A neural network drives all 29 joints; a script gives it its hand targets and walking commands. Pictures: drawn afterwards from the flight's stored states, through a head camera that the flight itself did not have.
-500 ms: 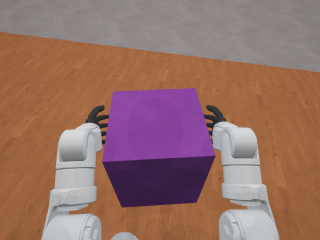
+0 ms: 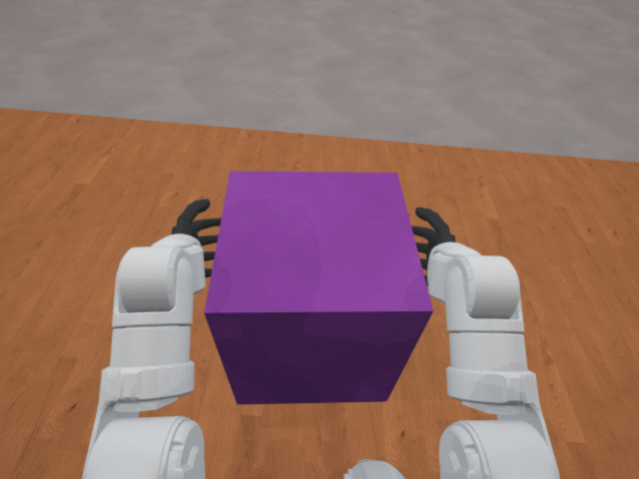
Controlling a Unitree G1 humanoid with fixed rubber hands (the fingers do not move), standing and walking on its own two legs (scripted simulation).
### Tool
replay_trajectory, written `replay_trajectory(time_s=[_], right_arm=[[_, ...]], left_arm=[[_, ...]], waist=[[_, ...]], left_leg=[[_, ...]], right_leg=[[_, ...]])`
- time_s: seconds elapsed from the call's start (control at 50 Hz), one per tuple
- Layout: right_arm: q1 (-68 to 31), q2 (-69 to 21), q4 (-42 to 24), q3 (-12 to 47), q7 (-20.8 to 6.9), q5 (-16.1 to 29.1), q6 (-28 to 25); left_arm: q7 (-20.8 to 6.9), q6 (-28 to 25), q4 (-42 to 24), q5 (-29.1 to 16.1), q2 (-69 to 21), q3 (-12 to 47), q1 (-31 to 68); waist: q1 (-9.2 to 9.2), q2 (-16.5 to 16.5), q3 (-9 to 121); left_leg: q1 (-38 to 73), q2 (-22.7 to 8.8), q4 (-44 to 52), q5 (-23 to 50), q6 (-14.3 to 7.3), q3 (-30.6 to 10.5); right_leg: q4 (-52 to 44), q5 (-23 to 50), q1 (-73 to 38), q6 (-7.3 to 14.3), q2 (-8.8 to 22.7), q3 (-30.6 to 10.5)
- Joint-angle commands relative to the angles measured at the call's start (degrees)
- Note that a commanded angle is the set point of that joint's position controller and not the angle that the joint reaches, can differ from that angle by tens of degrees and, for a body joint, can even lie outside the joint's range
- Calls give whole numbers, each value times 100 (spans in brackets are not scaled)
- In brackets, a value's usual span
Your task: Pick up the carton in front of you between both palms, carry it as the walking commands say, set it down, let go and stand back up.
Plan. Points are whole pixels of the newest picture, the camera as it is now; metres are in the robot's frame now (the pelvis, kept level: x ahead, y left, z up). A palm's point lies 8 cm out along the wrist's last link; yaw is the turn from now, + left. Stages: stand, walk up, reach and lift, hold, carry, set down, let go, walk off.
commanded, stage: carry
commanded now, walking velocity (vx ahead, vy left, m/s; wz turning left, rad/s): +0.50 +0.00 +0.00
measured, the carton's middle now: (313, 293) +0.35 -0.02 +0.02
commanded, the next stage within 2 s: none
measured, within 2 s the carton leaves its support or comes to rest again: neither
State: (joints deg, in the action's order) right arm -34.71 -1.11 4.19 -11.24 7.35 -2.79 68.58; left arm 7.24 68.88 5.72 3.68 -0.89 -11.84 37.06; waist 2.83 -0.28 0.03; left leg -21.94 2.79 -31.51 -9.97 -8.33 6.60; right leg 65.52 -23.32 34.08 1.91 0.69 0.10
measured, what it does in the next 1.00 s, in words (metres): goes down: right foot, then left foot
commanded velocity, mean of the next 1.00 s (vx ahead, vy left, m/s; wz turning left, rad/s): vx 0.50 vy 0.00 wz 0.00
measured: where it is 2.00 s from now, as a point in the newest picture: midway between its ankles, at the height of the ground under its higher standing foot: (296, 236)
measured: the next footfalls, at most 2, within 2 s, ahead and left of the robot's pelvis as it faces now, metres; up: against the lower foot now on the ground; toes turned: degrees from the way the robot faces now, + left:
right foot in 0.28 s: +0.35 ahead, -0.10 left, -0.03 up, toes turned -3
left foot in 0.80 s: +0.65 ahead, +0.05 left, -0.06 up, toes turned +4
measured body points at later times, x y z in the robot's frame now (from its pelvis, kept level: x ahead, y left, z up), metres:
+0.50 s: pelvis +0.30 -0.05 -0.03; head +0.34 -0.06 +0.42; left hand +0.65 +0.12 +0.05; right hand +0.67 -0.18 +0.04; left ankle +0.28 +0.09 -0.68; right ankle +0.32 -0.09 -0.76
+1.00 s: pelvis +0.60 +0.00 -0.06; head +0.63 +0.01 +0.39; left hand +0.97 +0.14 +0.03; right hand +0.95 -0.16 +0.03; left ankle +0.62 +0.04 -0.79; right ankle +0.57 -0.14 -0.71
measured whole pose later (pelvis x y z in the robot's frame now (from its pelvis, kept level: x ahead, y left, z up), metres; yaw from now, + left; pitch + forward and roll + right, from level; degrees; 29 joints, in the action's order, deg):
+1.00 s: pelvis +0.60 +0.00 -0.06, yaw +0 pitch +5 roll -1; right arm -34.0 -1.1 6.2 -11.0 7.5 -3.1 68.2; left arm 7.1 68.1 8.9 3.1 0.0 -10.7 36.9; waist 1.9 0.0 0.9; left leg -22.7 2.9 -32.5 -9.8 -8.2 6.2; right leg 66.2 -23.5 33.8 1.8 0.6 0.4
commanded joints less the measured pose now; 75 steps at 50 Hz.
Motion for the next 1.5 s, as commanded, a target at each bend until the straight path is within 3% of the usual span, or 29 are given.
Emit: replay_trajectory(time_s=[0.0,0.1,0.18,0.24,0.26,0.28,0.3,0.32,0.38,0.44,0.56,0.68,0.74,0.76,0.78,0.8,0.82,0.84,0.9,1.08,1.2,1.26,1.28,1.3,1.32,1.34,1.36,1.4,1.48], right_arm=[[-4798,-6422,-1135,3974,-1480,2898,-220],[-4421,-6149,-1091,3956,-1483,2795,-174],[-3936,-5995,-550,3857,-1507,2563,-158],[-3903,-6044,-122,3798,-1543,2488,-195],[-3909,-6042,8,3773,-1557,2467,-225],[-3941,-6010,121,3728,-1567,2421,-247],[-4052,-6257,315,3661,-1545,2408,-198],[-4056,-6208,229,3614,-1520,2403,-219],[-4687,-6479,-359,3709,-1373,2477,-358],[-4439,-6473,-685,3721,-1174,2400,-386],[-3922,-6131,-987,3864,-1010,2119,-407],[-3720,-5602,-830,3834,-1040,1907,-206],[-3606,-5461,-410,3618,-1138,1796,-124],[-3518,-5436,-243,3520,-1171,1758,-122],[-3483,-5378,-125,3413,-1219,1748,-120],[-3484,-5318,57,3295,-1262,1787,-108],[-3527,-5243,243,3181,-1276,1741,-137],[-3432,-5539,307,3210,-1314,1849,-160],[-4608,-6257,-510,3620,-1425,2446,-251],[-4512,-6236,-1173,3941,-1455,2826,-243],[-3941,-5924,-581,3846,-1494,2578,-152],[-3986,-5970,-169,3784,-1530,2532,-168],[-3991,-5995,-26,3758,-1547,2525,-184],[-4059,-5955,74,3711,-1556,2498,-205],[-4111,-6116,273,3687,-1564,2479,-176],[-4197,-6164,324,3547,-1531,2480,-157],[-4361,-6257,200,3599,-1505,2492,-195],[-4771,-6456,-169,3620,-1413,2512,-294],[-4485,-6505,-581,3630,-1160,2409,-340]], left_arm=[[-1113,-247,-772,-2211,-6261,3728,3824],[-1024,-212,-942,-2079,-6002,3818,3657],[-1129,-120,-585,-1980,-5814,3768,3434],[-1250,-111,-102,-1929,-5743,3571,3187],[-1297,-131,25,-1899,-5718,3474,3139],[-1349,-142,193,-1900,-5693,3351,3058],[-1362,-183,359,-1815,-5530,3255,3260],[-1411,-225,460,-1973,-5801,3273,3122],[-1500,-356,-463,-2553,-6458,3695,4297],[-1464,-387,-947,-2876,-6614,3909,4450],[-1461,-345,-1203,-2877,-6328,4058,3968],[-1491,-212,-828,-2709,-5934,4011,3549],[-1514,-195,-388,-2642,-5912,3914,3481],[-1528,-199,-262,-2650,-5944,3906,3556],[-1538,-208,-136,-2631,-5964,3894,3609],[-1550,-188,24,-2599,-6070,3850,3601],[-1535,-141,134,-2593,-6072,3704,3722],[-1517,-157,101,-2570,-6169,3727,3891],[-1386,-266,-335,-2582,-6497,3684,4353],[-1023,-302,-936,-2204,-6201,3819,3732],[-1104,-131,-591,-2009,-5781,3758,3445],[-1205,-88,-123,-1925,-5652,3534,3246],[-1240,-98,22,-1889,-5624,3431,3186],[-1291,-107,163,-1863,-5599,3309,3102],[-1317,-114,350,-1799,-5487,3194,3265],[-1346,-160,521,-1856,-5528,3123,3212],[-1399,-208,468,-1981,-5836,3166,3252],[-1470,-285,-190,-2405,-6305,3485,4173],[-1445,-333,-877,-2874,-6617,3804,4528]], waist=[[9,-528,2840],[171,-610,2683],[328,-651,2385],[-166,-578,2542],[-386,-333,2738],[-402,400,3055],[-566,1637,3535],[-663,1450,3547],[-538,343,2730],[-447,431,2796],[-689,583,2832],[-938,650,2394],[-595,735,2424],[-305,601,2653],[-140,215,2869],[-296,-731,3191],[119,-1786,3672],[117,-1309,3434],[-56,-257,2725],[87,-562,2837],[355,-608,2382],[-53,-645,2431],[-301,-474,2646],[-472,13,2925],[-301,1158,3312],[-643,1713,3591],[-658,1265,3280],[-532,406,2772],[-433,440,2803]], left_leg=[[2703,-1610,723,2854,-496,-1867],[3036,-1188,439,3842,-280,-1225],[3049,-921,139,3716,-126,-889],[2345,-853,-1146,3704,216,-468],[1578,-698,-2002,2680,354,-345],[223,-488,-3044,-139,484,-305],[-1728,245,-4603,-2554,717,-567],[-2207,17,-5000,-2414,555,-786],[-2125,-408,-4220,-1502,491,-868],[-1731,-507,-3542,-1205,590,-712],[-2413,-519,-2326,-198,666,-466],[-1822,-40,-196,1160,523,85],[-174,81,740,1667,278,180],[906,-1,989,2037,243,216],[2108,-621,649,2574,238,-389],[3494,-2014,-384,4916,88,-1900],[4511,-2722,-21,3426,-1074,-3731],[4089,-2433,359,1796,-1059,-3883],[2658,-1902,777,1493,-609,-2877],[3067,-1397,526,3586,-328,-1561],[3222,-933,151,3828,-142,-1044],[2562,-918,-830,3913,137,-725],[2005,-786,-1626,3387,299,-472],[793,-601,-2693,1389,416,-459],[-817,-94,-3669,-2205,569,-495],[-1975,209,-4908,-2548,631,-714],[-2298,-97,-4890,-2246,507,-854],[-2192,-331,-4346,-1618,495,-870],[-1784,-526,-3505,-1076,630,-712]], right_leg=[[-617,445,730,-79,133,75],[-2024,1831,800,-56,-4,355],[-3661,2886,114,60,-306,721],[-4444,3436,-1812,295,-374,843],[-4313,3651,-2889,306,-33,612],[-3387,5391,-4199,334,1129,-659],[-3305,5227,-5811,1531,2330,-2754],[-3740,3217,-5526,1691,2218,-3280],[-4218,2400,-3894,1199,1573,-2233],[-4366,2613,-3427,1139,1402,-1695],[-3942,4764,-4342,999,1154,-1016],[-3581,5336,-4538,789,616,-398],[-2800,5536,-3983,502,603,-85],[-2052,5174,-3486,325,501,187],[-1113,3582,-2437,205,328,229],[-225,-267,-998,48,-28,311],[1329,-1301,555,-84,-639,22],[1494,-1014,964,100,-356,-198],[649,-172,830,67,77,-214],[-1264,1292,1101,-96,140,176],[-3482,2780,456,62,-285,686],[-4270,3205,-1240,327,-382,757],[-4391,3486,-2317,341,-270,767],[-3864,4356,-3612,353,530,-68],[-3029,6109,-5139,854,1969,-1942],[-3572,3906,-5583,1743,2370,-3355],[-3909,2558,-5081,1573,1998,-3275],[-4186,2240,-4021,1182,1562,-2453],[-4404,2555,-3384,1092,1345,-1710]])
